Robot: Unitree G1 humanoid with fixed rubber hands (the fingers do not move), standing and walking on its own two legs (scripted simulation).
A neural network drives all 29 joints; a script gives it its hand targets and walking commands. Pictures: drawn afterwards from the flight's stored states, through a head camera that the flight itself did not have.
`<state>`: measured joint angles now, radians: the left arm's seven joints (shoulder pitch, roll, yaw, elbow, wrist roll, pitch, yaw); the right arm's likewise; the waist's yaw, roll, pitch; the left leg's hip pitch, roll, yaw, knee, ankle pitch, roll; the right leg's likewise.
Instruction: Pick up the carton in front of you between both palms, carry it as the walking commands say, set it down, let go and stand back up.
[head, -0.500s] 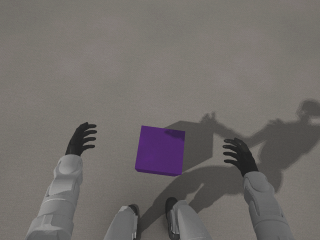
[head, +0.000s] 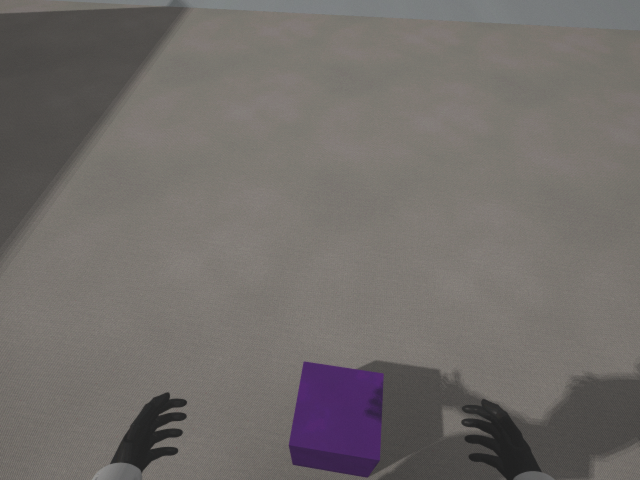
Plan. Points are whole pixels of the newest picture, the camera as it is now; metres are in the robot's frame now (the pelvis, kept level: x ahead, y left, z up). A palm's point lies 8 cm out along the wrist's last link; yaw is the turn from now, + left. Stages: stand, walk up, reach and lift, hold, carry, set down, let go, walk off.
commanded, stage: let go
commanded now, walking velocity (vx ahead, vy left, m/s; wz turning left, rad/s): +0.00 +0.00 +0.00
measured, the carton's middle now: (336, 420) +0.36 -0.04 -0.65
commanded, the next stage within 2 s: stand in 0.34 s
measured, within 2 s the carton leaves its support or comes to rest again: neither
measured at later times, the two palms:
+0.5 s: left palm out of the picture +0.13 +0.27 -0.08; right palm out of the picture +0.14 -0.27 -0.08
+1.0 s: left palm out of the picture +0.11 +0.28 -0.09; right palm out of the picture +0.13 -0.31 -0.10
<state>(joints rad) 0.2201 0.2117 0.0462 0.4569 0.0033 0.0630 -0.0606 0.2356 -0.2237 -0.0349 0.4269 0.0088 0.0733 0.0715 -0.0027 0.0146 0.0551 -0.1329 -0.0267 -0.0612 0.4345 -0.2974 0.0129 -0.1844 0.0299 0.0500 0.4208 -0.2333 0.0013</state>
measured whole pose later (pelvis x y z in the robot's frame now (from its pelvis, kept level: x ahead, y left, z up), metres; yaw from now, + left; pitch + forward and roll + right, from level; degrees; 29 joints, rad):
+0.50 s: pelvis -0.01 +0.00 -0.01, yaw +0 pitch -1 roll +0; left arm 0.21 0.29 0.04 0.63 0.05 0.04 0.01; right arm 0.20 -0.30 -0.05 0.59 -0.04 0.06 -0.02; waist 0.00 0.02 0.02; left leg -0.16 -0.03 -0.06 0.52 -0.34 0.01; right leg -0.22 0.03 0.05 0.52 -0.28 0.00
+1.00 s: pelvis +0.00 -0.02 +0.00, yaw +1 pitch -1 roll +0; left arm 0.16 0.34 0.03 0.84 0.03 0.00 0.02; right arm 0.18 -0.36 -0.02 0.83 -0.03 0.00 -0.03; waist 0.00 0.03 0.02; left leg -0.11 -0.02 -0.09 0.44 -0.31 -0.01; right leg -0.17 0.04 0.02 0.45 -0.26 -0.02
